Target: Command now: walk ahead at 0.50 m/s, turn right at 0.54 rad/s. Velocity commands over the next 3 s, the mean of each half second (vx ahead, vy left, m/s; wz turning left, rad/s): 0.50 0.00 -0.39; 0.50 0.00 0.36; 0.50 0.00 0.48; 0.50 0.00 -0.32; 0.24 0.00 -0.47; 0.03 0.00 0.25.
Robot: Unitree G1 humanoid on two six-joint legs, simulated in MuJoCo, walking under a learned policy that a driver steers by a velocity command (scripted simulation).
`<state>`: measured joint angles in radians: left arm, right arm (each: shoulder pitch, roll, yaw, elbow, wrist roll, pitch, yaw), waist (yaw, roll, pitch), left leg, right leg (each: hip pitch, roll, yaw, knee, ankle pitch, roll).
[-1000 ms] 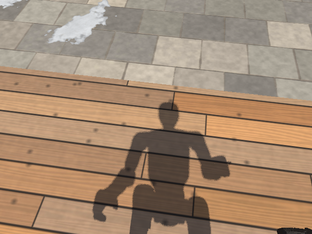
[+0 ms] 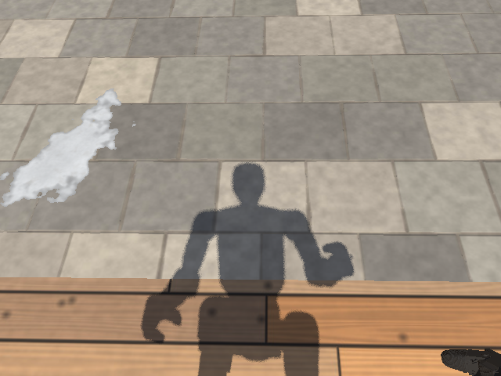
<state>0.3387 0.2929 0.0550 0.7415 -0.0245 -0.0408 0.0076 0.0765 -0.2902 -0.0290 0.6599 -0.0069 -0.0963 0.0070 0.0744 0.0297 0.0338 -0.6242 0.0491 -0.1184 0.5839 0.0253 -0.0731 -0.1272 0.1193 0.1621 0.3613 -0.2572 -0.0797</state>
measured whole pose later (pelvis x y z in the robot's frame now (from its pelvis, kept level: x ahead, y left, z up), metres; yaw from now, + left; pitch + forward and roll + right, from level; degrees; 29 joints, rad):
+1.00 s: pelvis +0.52 -0.06 -0.01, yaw +3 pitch +1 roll -3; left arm 0.33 0.29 0.08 0.84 0.00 -0.08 0.00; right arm 0.11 -0.28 -0.05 0.72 0.02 -0.02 0.04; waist 0.08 0.04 0.03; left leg -0.65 0.10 -0.01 0.71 -0.01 0.01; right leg 0.06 0.01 -0.23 0.22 -0.29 0.00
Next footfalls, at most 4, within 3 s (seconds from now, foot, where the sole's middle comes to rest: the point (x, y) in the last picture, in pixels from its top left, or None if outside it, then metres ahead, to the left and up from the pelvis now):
0.10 left None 0.25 0.14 -0.78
0.60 right None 0.45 -0.17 -0.78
1.10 left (261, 275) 0.74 0.08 -0.78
1.62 right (304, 185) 1.08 -0.04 -0.78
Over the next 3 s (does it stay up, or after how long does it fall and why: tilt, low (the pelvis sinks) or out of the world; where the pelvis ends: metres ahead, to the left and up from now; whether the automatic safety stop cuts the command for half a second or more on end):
stays up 1.30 0.08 -0.02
